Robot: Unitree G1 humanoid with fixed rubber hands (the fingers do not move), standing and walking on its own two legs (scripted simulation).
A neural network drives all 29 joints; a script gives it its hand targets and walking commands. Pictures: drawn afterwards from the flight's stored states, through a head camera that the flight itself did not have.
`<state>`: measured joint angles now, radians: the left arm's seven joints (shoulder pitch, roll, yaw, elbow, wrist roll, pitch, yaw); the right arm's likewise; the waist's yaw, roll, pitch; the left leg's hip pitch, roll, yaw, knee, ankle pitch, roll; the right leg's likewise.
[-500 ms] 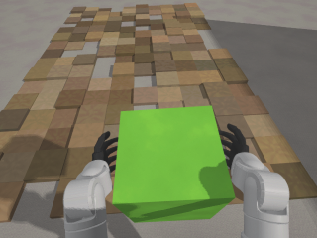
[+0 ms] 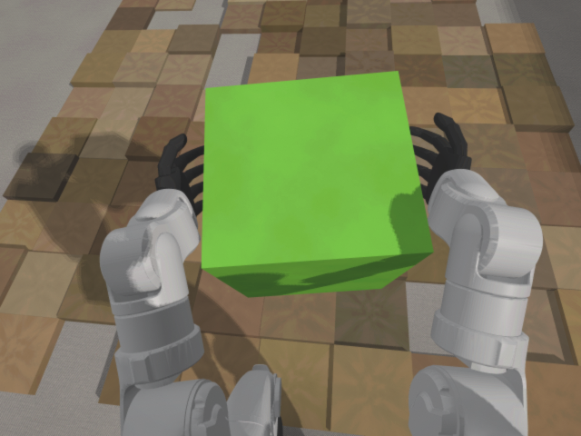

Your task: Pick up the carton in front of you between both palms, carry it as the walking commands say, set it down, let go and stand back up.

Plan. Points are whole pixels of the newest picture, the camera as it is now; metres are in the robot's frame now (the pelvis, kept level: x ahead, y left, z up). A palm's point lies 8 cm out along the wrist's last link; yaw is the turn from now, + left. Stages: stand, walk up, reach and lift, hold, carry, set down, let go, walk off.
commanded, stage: carry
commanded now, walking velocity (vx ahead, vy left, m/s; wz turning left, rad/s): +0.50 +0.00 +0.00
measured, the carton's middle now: (308, 205) +0.41 +0.03 +0.05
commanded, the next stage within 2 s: none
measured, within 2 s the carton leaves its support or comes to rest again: neither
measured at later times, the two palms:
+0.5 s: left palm out of the picture +0.76 +0.10 +0.14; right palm out of the picture +0.74 -0.20 +0.16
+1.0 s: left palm out of the picture +1.00 +0.10 +0.13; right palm out of the picture +1.00 -0.20 +0.14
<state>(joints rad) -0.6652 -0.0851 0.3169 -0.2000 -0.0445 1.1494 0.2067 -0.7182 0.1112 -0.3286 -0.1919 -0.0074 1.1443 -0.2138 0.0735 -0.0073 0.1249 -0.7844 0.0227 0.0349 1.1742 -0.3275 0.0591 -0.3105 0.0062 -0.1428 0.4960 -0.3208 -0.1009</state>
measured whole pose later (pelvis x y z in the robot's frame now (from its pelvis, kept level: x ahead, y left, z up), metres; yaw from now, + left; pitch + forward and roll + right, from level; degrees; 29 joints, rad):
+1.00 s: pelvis +0.67 -0.05 +0.04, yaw +6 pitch +4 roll +2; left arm -0.46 -0.15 0.32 -0.06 0.08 1.10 0.12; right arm -0.46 0.14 -0.24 -0.07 -0.05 1.08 -0.18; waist -0.12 0.00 -0.03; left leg -0.32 -0.08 0.02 0.58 -0.29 0.08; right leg -0.57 -0.02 0.02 1.02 -0.45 0.00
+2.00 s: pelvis +1.22 -0.01 +0.03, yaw -2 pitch +5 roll -1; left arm -0.46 -0.11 0.26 -0.14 0.09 1.09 0.16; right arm -0.49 0.12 -0.23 -0.09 -0.01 1.05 -0.17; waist -0.07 -0.04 -0.02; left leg -0.14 0.07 0.31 0.43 -0.36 0.02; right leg -0.70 -0.06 -0.06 0.85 -0.16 -0.04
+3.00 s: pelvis +1.82 -0.08 +0.02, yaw +3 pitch +5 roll +0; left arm -0.39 -0.11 0.25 -0.08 0.03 1.03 0.14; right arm -0.45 0.14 -0.24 -0.05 -0.04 1.02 -0.15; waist 0.00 0.00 -0.09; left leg -0.18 -0.08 -0.13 0.56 -0.51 0.07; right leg -0.52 -0.04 -0.08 0.55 -0.29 0.02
